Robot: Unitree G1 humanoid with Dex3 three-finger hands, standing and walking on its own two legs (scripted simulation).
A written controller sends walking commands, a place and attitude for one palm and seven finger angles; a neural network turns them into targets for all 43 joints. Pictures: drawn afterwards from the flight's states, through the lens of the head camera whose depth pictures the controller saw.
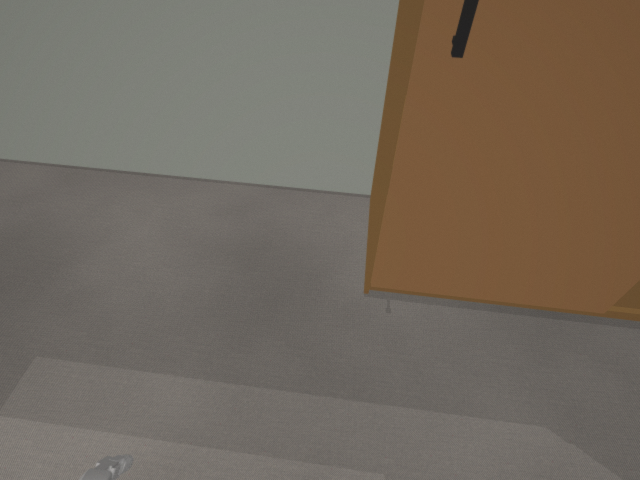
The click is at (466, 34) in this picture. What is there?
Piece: wardrobe's sliding door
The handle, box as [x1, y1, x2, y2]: [451, 0, 478, 57]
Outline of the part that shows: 478,0 464,0 456,34 453,36 452,39 452,56 462,57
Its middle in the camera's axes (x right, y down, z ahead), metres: +0.27 -0.45 +0.69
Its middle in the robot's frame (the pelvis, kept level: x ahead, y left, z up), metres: +0.86 -0.22 +0.27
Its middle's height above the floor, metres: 1.04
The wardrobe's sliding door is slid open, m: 0.00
